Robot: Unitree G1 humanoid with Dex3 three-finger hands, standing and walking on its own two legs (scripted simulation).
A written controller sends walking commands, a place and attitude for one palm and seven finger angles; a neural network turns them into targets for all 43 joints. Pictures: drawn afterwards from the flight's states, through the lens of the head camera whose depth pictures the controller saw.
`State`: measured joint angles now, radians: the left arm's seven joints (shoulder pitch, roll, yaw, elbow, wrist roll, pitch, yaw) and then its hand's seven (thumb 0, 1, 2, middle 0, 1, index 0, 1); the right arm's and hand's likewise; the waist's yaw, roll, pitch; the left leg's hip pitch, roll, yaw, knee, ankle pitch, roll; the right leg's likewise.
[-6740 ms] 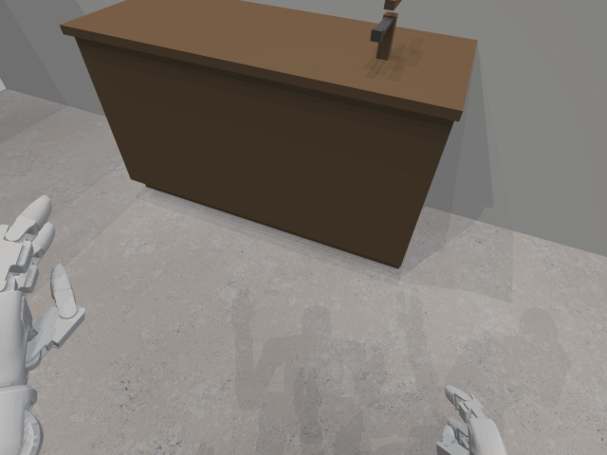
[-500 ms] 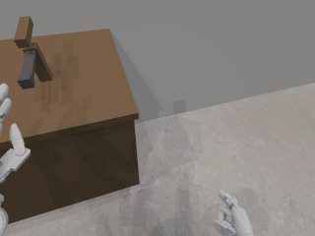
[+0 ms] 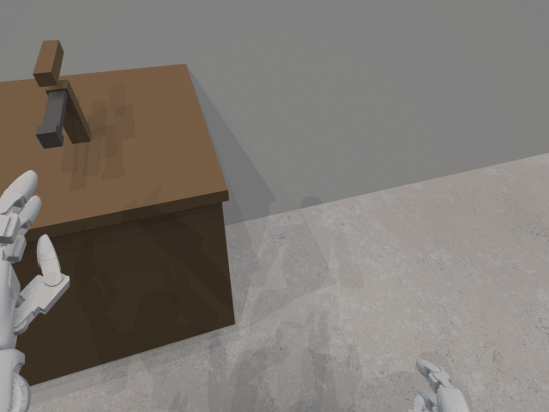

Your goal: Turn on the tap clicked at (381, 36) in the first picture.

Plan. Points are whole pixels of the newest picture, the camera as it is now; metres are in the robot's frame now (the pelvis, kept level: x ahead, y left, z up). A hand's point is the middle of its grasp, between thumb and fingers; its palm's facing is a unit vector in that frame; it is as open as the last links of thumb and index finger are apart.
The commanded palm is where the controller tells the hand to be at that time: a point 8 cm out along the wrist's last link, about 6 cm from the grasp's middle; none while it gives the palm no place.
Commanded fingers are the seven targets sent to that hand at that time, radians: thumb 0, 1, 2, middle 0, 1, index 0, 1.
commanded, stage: come to a stop and stand still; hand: left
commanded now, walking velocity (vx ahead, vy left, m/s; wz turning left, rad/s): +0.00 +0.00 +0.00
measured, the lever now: (50, 136) +0.48 +0.40 +0.14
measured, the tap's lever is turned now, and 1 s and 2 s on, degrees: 0 0 0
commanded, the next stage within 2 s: look again from close up in 0.62 s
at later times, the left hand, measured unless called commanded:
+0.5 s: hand (32, 290) +0.19 +0.26 +0.17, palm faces +0.42 -0.83 -0.37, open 7.4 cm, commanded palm +0.14 +0.30 +0.18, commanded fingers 0.00 0.90 0.90 -0.20 -0.30 -0.20 -0.30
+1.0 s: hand (48, 251) +0.24 +0.27 +0.16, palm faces +0.30 -0.87 -0.40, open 7.4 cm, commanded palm +0.19 +0.32 +0.18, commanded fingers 0.00 0.90 0.90 -0.20 -0.30 -0.20 -0.30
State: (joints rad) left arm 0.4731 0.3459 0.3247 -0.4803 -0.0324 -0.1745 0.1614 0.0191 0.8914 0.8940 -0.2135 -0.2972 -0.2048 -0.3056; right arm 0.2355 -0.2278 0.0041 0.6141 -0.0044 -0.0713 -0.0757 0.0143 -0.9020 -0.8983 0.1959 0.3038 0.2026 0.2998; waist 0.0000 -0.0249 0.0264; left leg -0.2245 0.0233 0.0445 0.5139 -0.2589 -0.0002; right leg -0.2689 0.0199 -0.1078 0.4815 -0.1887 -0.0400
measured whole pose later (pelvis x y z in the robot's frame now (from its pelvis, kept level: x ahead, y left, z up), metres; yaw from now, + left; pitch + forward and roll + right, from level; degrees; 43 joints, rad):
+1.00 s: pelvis +0.02 +0.05 +0.00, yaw -1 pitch +1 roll -1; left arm 0.43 0.35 0.32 -0.40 -0.04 -0.29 0.07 0.01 0.90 0.89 -0.21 -0.30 -0.20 -0.30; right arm 0.25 -0.21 0.01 0.58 0.01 -0.15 0.01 0.01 -0.90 -0.90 0.20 0.30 0.20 0.30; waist 0.01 0.02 0.02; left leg -0.21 -0.04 0.07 0.46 -0.27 0.07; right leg -0.27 -0.01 -0.03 0.45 -0.19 0.01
